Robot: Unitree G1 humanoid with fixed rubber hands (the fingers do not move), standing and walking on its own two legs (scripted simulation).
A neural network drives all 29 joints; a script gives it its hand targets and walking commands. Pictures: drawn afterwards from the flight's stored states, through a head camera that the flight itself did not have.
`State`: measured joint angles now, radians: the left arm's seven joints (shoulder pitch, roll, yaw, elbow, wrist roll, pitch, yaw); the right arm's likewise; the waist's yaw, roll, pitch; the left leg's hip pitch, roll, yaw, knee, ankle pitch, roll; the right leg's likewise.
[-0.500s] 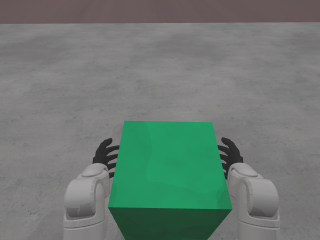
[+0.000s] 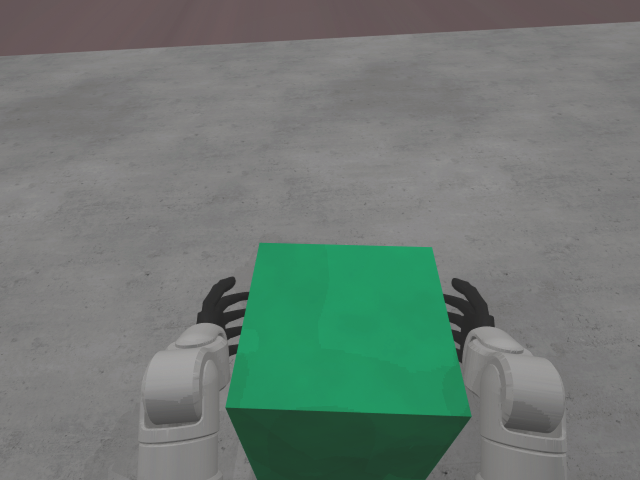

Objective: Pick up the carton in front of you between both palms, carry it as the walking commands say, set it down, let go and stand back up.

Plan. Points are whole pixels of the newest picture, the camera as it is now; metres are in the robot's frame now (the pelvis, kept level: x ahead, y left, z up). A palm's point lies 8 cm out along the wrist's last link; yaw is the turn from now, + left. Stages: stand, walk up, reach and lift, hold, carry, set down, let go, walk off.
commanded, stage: carry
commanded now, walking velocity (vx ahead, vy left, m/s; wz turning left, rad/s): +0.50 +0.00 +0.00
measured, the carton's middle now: (341, 370) +0.27 +0.00 +0.02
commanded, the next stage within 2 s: none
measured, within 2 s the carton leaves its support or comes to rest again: neither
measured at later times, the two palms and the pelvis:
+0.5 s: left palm (240, 177) +0.60 +0.17 +0.08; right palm (410, 176) +0.59 -0.13 +0.09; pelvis +0.33 +0.04 +0.00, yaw -3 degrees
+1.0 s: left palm (280, 100) +0.92 +0.13 +0.08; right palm (406, 99) +0.92 -0.17 +0.07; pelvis +0.65 -0.02 +0.01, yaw +1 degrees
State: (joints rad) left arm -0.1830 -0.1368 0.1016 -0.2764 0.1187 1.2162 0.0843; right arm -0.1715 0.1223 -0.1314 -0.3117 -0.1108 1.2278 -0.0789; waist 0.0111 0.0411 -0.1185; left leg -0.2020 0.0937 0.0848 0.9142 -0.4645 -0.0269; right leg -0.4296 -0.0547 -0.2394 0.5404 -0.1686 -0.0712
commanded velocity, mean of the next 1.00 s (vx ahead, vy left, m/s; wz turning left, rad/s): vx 0.40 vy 0.00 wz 0.00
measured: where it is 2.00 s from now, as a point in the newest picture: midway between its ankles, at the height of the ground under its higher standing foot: (336, 341)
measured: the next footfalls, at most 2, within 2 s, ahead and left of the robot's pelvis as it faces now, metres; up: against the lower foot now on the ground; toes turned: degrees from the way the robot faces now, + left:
left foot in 0.40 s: +0.44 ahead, +0.12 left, +0.00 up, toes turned +10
right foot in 0.88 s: +0.76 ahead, -0.11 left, +0.00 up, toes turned -5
